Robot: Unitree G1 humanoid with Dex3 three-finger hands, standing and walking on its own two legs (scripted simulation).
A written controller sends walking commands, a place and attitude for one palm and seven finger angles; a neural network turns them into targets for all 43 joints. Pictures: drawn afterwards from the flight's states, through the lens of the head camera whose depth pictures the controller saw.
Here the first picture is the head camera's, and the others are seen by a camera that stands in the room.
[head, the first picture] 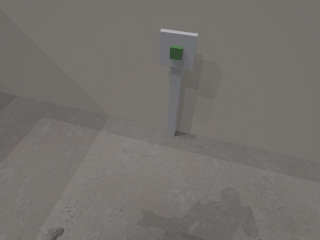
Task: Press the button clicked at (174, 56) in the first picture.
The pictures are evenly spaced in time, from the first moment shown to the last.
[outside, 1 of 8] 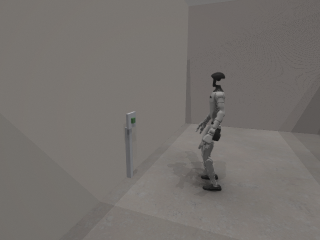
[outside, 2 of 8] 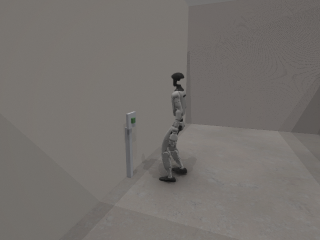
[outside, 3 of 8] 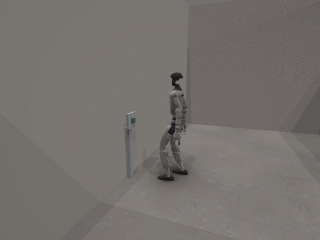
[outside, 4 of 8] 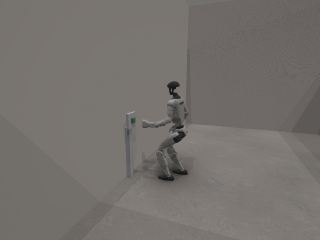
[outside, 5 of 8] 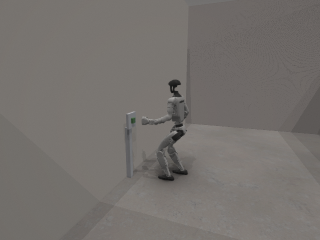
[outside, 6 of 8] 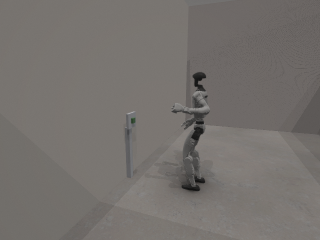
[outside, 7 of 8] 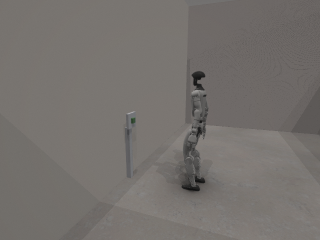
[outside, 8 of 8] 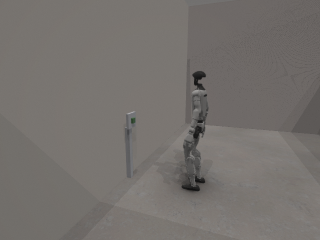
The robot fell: no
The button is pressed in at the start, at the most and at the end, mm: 0 9 0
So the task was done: yes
